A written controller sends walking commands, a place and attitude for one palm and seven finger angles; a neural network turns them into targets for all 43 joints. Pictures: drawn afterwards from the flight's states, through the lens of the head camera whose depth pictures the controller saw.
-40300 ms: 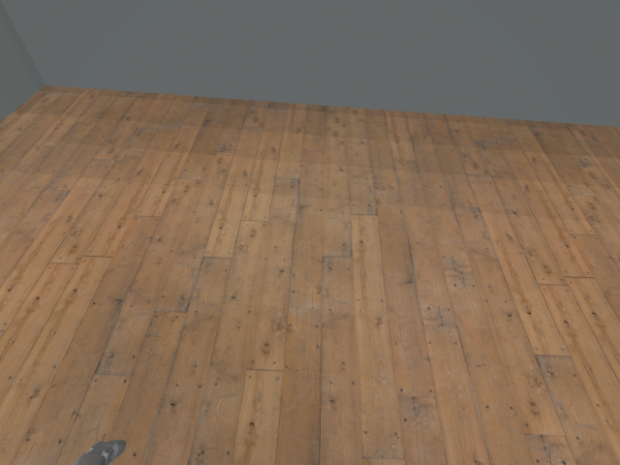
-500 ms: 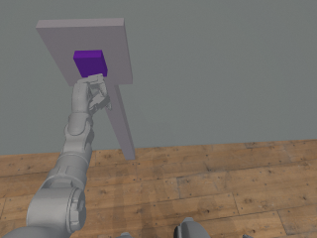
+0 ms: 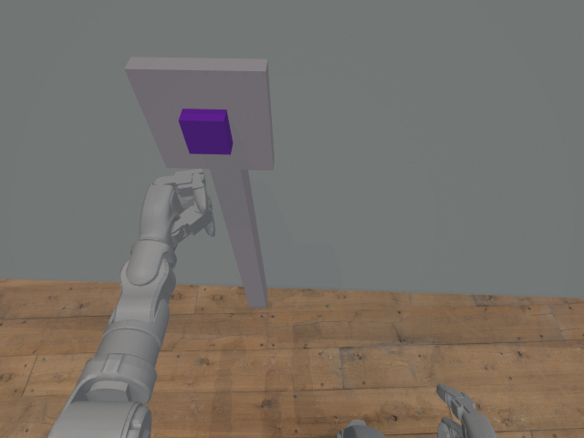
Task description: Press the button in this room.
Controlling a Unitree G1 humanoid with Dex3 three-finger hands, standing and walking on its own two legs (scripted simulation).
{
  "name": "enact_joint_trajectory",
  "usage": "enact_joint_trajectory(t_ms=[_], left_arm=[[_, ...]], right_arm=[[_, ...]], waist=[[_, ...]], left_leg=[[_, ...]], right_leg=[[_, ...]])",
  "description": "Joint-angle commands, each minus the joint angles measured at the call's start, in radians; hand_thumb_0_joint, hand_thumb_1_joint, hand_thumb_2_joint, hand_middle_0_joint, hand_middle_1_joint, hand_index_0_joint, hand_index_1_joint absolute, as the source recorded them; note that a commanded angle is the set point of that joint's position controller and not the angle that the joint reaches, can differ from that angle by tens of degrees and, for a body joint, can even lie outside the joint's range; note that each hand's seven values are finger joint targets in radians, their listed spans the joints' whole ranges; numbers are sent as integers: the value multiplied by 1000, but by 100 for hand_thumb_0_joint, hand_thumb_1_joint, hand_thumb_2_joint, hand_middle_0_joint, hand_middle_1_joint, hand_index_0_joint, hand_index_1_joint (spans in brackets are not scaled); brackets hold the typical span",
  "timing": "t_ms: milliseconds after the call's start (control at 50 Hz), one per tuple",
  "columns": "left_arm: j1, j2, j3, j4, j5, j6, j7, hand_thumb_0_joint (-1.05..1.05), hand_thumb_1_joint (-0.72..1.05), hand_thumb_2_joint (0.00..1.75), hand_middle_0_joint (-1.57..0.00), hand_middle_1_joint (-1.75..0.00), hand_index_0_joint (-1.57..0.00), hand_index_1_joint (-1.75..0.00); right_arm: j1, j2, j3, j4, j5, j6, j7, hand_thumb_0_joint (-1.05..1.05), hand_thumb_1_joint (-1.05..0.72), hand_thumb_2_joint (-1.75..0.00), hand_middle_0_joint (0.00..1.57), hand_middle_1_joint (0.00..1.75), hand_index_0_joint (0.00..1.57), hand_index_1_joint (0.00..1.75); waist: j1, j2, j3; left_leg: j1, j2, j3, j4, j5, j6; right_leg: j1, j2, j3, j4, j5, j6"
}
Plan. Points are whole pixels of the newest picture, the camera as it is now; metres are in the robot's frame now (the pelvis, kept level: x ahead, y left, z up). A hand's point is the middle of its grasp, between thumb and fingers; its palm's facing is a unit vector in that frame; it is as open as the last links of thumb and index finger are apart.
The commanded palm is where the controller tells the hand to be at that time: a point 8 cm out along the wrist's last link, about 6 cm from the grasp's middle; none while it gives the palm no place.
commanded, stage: draw the hand back to the body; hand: left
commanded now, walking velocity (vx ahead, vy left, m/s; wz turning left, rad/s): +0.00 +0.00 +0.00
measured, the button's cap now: (207, 130) +0.54 +0.14 +0.10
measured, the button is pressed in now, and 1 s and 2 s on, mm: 0 0 0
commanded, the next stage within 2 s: step back with the hand held close in 1.42 s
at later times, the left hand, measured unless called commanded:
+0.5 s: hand (129, 265) +0.29 +0.18 +0.13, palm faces +0.01 -0.99 -0.11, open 3.1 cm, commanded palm +0.25 +0.23 +0.14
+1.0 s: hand (13, 311) +0.22 +0.24 +0.18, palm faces +0.35 -0.86 -0.37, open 3.1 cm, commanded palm +0.16 +0.29 +0.20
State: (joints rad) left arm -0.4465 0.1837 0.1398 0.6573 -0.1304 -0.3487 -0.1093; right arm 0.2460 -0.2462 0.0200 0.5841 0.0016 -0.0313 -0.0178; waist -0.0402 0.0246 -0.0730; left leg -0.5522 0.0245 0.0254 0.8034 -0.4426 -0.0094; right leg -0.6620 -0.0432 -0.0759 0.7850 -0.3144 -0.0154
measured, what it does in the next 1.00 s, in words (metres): stands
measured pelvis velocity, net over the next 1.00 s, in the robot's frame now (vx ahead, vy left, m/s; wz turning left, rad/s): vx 0.02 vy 0.02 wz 0.00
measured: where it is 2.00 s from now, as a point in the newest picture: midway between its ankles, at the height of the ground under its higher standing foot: outside the picture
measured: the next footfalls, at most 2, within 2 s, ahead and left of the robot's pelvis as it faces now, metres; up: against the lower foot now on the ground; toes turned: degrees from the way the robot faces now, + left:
none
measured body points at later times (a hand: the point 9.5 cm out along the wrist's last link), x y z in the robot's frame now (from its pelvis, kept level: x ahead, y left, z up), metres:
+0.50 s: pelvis -0.01 +0.01 +0.02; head -0.01 -0.01 +0.47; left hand +0.28 +0.24 +0.14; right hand +0.18 -0.22 -0.05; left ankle -0.03 +0.12 -0.70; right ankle +0.04 -0.11 -0.70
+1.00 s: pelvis +0.02 +0.02 +0.04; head +0.00 +0.00 +0.49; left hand +0.19 +0.29 +0.20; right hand +0.20 -0.19 -0.05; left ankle -0.03 +0.12 -0.70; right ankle +0.04 -0.11 -0.70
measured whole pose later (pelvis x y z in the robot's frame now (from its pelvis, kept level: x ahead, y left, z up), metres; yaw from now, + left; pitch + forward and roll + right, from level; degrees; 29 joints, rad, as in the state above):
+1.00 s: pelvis +0.02 +0.02 +0.04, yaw +0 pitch -5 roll -1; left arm 0.44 0.29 0.21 -0.38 -0.02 -0.09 0.09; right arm 0.21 -0.22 0.05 0.63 -0.03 -0.11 -0.07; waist 0.07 0.08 0.02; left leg -0.01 0.01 0.03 0.39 -0.30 0.01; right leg -0.11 -0.03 -0.08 0.37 -0.17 0.01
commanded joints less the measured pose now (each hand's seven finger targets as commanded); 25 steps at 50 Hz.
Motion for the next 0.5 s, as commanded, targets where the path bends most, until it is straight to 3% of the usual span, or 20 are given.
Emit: enact_joint_trajectory(t_ms=[0, 60, 80, 120, 180, 220, 300, 360, 380, 420, 440, 460, 480], left_arm=[[-168, 172, 83, -272, -42, -35, -32, 0, 90, 90, -130, -150, -130, -150], [-112, 180, 94, -385, -70, -12, -53, 0, 90, 90, -130, -150, -130, -150], [-87, 183, 93, -403, -78, -7, -58, 0, 90, 90, -130, -150, -130, -150], [-35, 169, 92, -446, -94, 8, -66, 0, 90, 90, -130, -150, -130, -150], [-47, 157, 57, -518, -94, 33, -77, 0, 90, 90, -130, -150, -130, -150], [-25, 159, 52, -567, -94, 53, -83, 0, 90, 90, -130, -150, -130, -150], [51, 174, 62, -661, -106, 93, -98, 0, 90, 90, -130, -150, -130, -150], [114, 180, 78, -707, -122, 132, -109, 0, 90, 90, -130, -150, -130, -150], [135, 194, 85, -721, -124, 143, -110, 0, 90, 90, -130, -150, -130, -150], [171, 189, 91, -756, -130, 172, -119, 0, 90, 90, -130, -150, -130, -150], [183, 277, 55, -908, -3, 151, -3, 0, 90, 90, -130, -150, -130, -150], [272, 223, 43, -870, 12, 165, 54, 0, 90, 90, -130, -150, -130, -150], [304, 209, 28, -893, 18, 174, 79, 0, 90, 90, -130, -150, -130, -150]], right_arm=[[35, -123, -43, -146, 8, -38, -6, 0, -90, -90, 20, 30, 20, 30], [8, -120, -40, -171, 18, -42, -8, 0, -90, -90, 20, 30, 20, 30], [1, -123, -38, -178, 21, -45, -10, 0, -90, -90, 20, 30, 20, 30], [-19, -122, -35, -183, 26, -52, -13, 0, -90, -90, 20, 30, 20, 30], [-47, -125, -28, -187, 32, -68, -23, 0, -90, -90, 20, 30, 20, 30], [-61, -123, -25, -186, 35, -86, -31, 0, -90, -90, 20, 30, 20, 30], [-82, -119, -17, -190, 34, -121, -42, 0, -90, -90, 20, 30, 20, 30], [-101, -118, -9, -193, 35, -142, -51, 0, -90, -90, 20, 30, 20, 30], [-100, -121, -8, -192, 35, -146, -52, 0, -90, -90, 20, 30, 20, 30], [-115, -116, -2, -194, 35, -158, -54, 0, -90, -90, 20, 30, 20, 30], [-127, -111, -16, -166, 19, -150, -72, 0, -90, -90, 20, 30, 20, 30], [-129, -102, -11, -163, 12, -149, -79, 0, -90, -90, 20, 30, 20, 30], [-134, -105, -10, -163, 12, -151, -78, 0, -90, -90, 20, 30, 20, 30]], waist=[[42, -33, -423], [54, -49, -396], [48, -89, -371], [49, -102, -299], [34, -50, -217], [38, -11, -195], [54, -3, -207], [64, -15, -172], [64, -47, -164], [74, -16, -133], [79, -36, -119], [70, -55, -64], [70, -90, -46]], left_leg=[[25, -41, 11, -131, 352, 19], [38, -36, 15, -162, 356, 20], [41, -32, 9, -172, 341, 23], [45, -30, 11, -196, 292, 24], [78, -28, 5, -226, 217, 24], [106, -26, -3, -243, 188, 23], [155, -26, -16, -266, 188, 21], [169, -27, -20, -284, 190, 19], [170, -24, -27, -290, 191, 20], [183, -25, -27, -304, 192, 17], [230, -19, -15, -349, 199, 35], [236, -16, -19, -369, 184, 36], [240, -13, -24, -377, 177, 37]], right_leg=[[466, 27, 60, -59, 423, -10], [507, 26, 58, -84, 440, -11], [503, 28, 56, -97, 416, -9], [491, 28, 56, -128, 362, -5], [440, 29, 54, -171, 239, -7], [424, 31, 48, -185, 185, -9], [447, 31, 42, -204, 161, -10], [459, 30, 37, -222, 161, -9], [464, 32, 34, -227, 150, -10], [464, 30, 30, -237, 150, -12], [502, 13, 52, -305, 119, -11], [498, 13, 47, -331, 95, -9], [500, 15, 48, -350, 75, -6]])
